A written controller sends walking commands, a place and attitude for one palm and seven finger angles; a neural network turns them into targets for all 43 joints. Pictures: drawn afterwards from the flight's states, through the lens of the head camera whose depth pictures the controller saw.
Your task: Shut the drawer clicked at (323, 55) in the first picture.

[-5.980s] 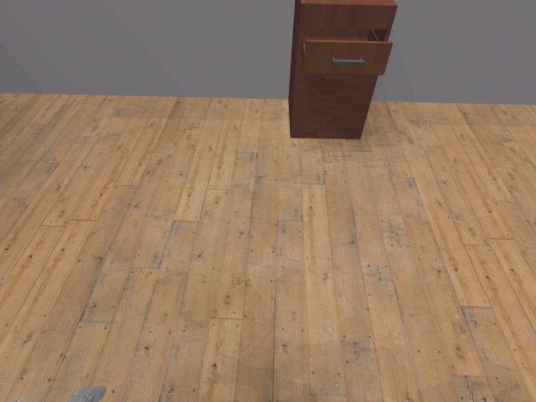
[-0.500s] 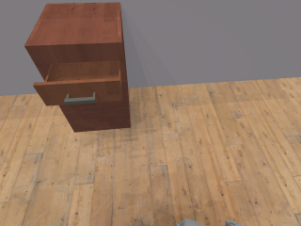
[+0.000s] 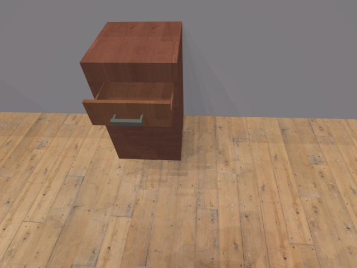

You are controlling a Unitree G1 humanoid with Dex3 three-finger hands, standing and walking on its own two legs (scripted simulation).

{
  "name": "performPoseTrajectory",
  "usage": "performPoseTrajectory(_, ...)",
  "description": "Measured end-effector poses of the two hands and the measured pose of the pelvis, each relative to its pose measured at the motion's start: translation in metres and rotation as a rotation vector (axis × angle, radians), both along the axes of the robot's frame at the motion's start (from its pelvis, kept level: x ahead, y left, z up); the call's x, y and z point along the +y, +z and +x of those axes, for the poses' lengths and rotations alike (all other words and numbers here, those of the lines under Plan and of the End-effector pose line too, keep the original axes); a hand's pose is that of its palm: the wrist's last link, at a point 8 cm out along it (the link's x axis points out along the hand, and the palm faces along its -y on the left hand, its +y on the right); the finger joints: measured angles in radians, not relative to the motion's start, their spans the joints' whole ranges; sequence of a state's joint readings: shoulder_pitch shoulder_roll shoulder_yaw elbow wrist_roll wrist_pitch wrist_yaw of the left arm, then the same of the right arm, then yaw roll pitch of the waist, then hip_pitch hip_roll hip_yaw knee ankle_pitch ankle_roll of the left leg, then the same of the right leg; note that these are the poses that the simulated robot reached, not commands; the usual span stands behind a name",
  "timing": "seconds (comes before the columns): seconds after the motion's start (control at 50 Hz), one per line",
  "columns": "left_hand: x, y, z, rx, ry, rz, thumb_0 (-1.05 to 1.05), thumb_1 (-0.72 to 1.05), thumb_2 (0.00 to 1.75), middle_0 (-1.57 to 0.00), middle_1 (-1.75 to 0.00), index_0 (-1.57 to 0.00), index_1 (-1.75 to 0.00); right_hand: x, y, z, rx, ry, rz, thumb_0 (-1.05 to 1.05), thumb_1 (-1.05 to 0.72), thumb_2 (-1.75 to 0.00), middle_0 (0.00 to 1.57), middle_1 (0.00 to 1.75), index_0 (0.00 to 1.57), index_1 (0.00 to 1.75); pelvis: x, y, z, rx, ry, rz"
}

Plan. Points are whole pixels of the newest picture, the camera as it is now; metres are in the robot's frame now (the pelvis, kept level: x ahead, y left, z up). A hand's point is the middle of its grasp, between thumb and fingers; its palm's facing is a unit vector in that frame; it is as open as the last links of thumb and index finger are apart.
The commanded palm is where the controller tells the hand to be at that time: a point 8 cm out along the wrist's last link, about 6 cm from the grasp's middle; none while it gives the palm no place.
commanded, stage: take the last steps up to it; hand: left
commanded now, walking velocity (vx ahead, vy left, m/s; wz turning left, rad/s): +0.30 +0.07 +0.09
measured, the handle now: (127, 119) +0.73 +0.30 -0.21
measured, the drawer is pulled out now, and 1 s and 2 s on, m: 0.15 0.15 0.15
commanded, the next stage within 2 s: come to a stop and stand still in 0.80 s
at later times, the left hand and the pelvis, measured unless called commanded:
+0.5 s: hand out of the picture +0.12 +0.27 -0.18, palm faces +0.06 -0.99 -0.16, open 7.4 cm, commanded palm none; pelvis +0.09 +0.09 +0.00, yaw +1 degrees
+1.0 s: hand (115, 202) +0.33 +0.24 -0.17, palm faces +0.03 -0.97 -0.24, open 7.2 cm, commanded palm none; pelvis +0.27 +0.05 -0.01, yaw +0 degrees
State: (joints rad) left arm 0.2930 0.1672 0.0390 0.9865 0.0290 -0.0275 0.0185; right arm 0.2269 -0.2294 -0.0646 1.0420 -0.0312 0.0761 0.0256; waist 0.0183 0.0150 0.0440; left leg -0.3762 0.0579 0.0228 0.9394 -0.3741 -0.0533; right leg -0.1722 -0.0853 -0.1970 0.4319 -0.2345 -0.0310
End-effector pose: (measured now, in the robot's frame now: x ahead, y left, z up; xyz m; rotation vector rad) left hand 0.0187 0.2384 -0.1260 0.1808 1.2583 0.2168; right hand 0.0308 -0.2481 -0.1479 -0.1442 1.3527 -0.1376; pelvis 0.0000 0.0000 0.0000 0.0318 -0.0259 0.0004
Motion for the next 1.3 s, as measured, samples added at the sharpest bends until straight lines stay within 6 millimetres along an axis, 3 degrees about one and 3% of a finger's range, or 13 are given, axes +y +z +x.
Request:
performPoseTrajectory(0.16, 0.038, -0.019, -0.083, 0.216, 0.123, -0.051, 0.01, 0.91, 0.90, -0.21, -0.30, -0.20, -0.30, 0.045, 0.017, 0.064, -0.131, 0.101, -0.034, 0.01, -0.91, -0.90, 0.19, 0.30, 0.20, 0.30, 0.038, -0.004, 0.013, 0.007, 0.020, -0.029)
performPoseTrajectory(0.22, 0.054, -0.030, -0.094, 0.294, 0.131, -0.077, 0.01, 0.91, 0.90, -0.20, -0.30, -0.20, -0.30, 0.067, 0.016, 0.078, -0.193, 0.100, -0.055, 0.01, -0.91, -0.90, 0.19, 0.30, 0.20, 0.30, 0.057, -0.011, 0.022, 0.002, 0.016, -0.046)
performPoseTrajectory(0.26, 0.062, -0.030, -0.085, 0.311, 0.116, -0.086, 0.01, 0.91, 0.90, -0.20, -0.30, -0.20, -0.30, 0.079, 0.018, 0.074, -0.192, 0.083, -0.054, 0.00, -0.91, -0.90, 0.20, 0.30, 0.20, 0.30, 0.066, -0.009, 0.029, -0.003, 0.011, -0.051)
performPoseTrajectory(0.36, 0.076, -0.025, -0.021, 0.203, 0.077, -0.100, 0.01, 0.91, 0.90, -0.20, -0.30, -0.20, -0.30, 0.096, 0.019, 0.045, -0.080, 0.026, -0.061, 0.00, -0.93, -0.90, 0.20, 0.30, 0.20, 0.30, 0.081, 0.000, 0.050, -0.006, 0.020, -0.048)
performPoseTrajectory(0.54, 0.076, -0.023, 0.128, 0.013, -0.018, -0.098, 0.01, 0.91, 0.90, -0.20, -0.30, -0.19, -0.30, 0.125, 0.009, -0.003, 0.154, -0.094, -0.006, 0.00, -0.92, -0.90, 0.20, 0.30, 0.20, 0.30, 0.086, -0.003, 0.106, -0.004, 0.009, -0.022)
performPoseTrajectory(0.64, 0.059, -0.021, 0.221, -0.067, -0.102, -0.089, 0.01, 0.91, 0.90, -0.20, -0.30, -0.19, -0.30, 0.135, 0.003, -0.008, 0.261, -0.159, 0.036, 0.00, -0.91, -0.90, 0.20, 0.30, 0.20, 0.30, 0.077, -0.011, 0.146, 0.004, -0.003, -0.019)
performPoseTrajectory(0.72, 0.039, -0.023, 0.294, -0.144, -0.159, -0.076, 0.01, 0.91, 0.90, -0.20, -0.30, -0.20, -0.30, 0.131, -0.005, 0.006, 0.339, -0.193, 0.066, 0.00, -0.91, -0.90, 0.20, 0.30, 0.20, 0.30, 0.063, -0.022, 0.185, 0.011, -0.013, -0.026)
performPoseTrajectory(0.76, 0.031, -0.026, 0.318, -0.187, -0.162, -0.066, 0.01, 0.91, 0.90, -0.20, -0.30, -0.20, -0.30, 0.123, -0.012, 0.024, 0.359, -0.198, 0.077, 0.01, -0.91, -0.90, 0.20, 0.30, 0.20, 0.30, 0.054, -0.029, 0.203, 0.009, -0.013, -0.027)
performPoseTrajectory(0.82, 0.025, -0.023, 0.326, -0.189, -0.132, -0.065, 0.00, 0.91, 0.90, -0.20, -0.30, -0.20, -0.30, 0.106, -0.016, 0.071, 0.308, -0.172, 0.065, 0.01, -0.91, -0.90, 0.20, 0.30, 0.20, 0.30, 0.047, -0.025, 0.222, 0.002, -0.004, -0.035)
performPoseTrajectory(0.96, 0.040, -0.014, 0.306, -0.052, -0.043, -0.016, -0.01, 0.94, 0.90, -0.21, -0.30, -0.20, -0.30, 0.074, -0.010, 0.228, 0.013, -0.064, 0.014, 0.01, -0.91, -0.90, 0.19, 0.30, 0.20, 0.30, 0.046, -0.008, 0.261, 0.019, 0.000, -0.037)
performPoseTrajectory(1.06, 0.053, -0.022, 0.293, 0.051, -0.013, -0.030, -0.01, 0.93, 0.90, -0.20, -0.30, -0.20, -0.30, 0.068, -0.001, 0.309, -0.115, -0.008, -0.041, 0.01, -0.94, -0.90, 0.19, 0.30, 0.20, 0.30, 0.057, -0.010, 0.284, 0.006, -0.016, -0.051)
performPoseTrajectory(1.18, 0.062, -0.037, 0.289, 0.122, 0.025, -0.058, 0.00, 0.92, 0.90, -0.20, -0.30, -0.20, -0.30, 0.084, 0.007, 0.355, -0.164, 0.040, -0.059, 0.01, -0.93, -0.90, 0.19, 0.30, 0.20, 0.30, 0.067, -0.013, 0.302, -0.001, -0.026, -0.033)
performPoseTrajectory(1.3, 0.063, -0.027, 0.288, 0.141, 0.012, -0.031, 0.01, 0.91, 0.90, -0.20, -0.30, -0.20, -0.30, 0.088, 0.004, 0.364, -0.173, 0.039, -0.026, 0.00, -0.92, -0.90, 0.20, 0.30, 0.20, 0.30, 0.061, -0.010, 0.293, 0.020, -0.038, -0.028)
